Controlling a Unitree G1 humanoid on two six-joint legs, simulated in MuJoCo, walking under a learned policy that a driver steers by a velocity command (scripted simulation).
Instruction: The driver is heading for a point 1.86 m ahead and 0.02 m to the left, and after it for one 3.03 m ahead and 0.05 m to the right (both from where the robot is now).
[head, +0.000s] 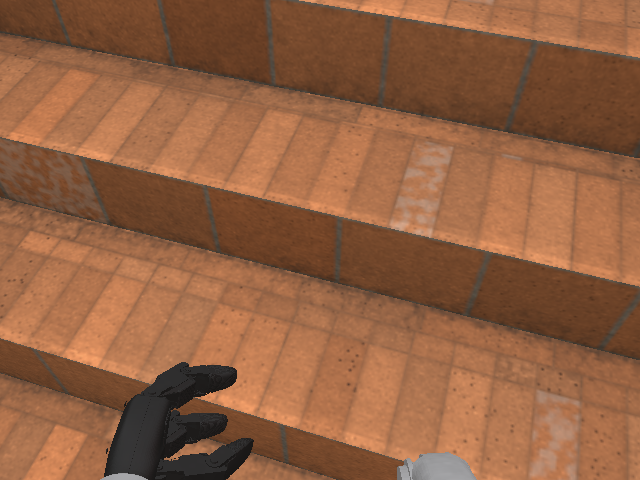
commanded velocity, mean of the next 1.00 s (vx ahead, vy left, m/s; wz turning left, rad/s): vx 0.13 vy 0.00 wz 0.35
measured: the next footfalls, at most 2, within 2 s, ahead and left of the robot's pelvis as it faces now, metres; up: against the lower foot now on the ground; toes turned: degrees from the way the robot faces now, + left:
right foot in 0.14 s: +0.26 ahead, -0.13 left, +0.18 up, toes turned +6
left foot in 0.56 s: +0.33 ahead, +0.10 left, +0.18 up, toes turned +19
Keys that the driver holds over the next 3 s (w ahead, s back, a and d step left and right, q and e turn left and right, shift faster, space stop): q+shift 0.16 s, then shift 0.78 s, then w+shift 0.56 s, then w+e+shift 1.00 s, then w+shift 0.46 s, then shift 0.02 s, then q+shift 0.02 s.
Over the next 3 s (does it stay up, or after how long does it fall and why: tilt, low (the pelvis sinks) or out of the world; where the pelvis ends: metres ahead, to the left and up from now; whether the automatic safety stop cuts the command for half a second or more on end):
stays up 1.45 0.12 0.86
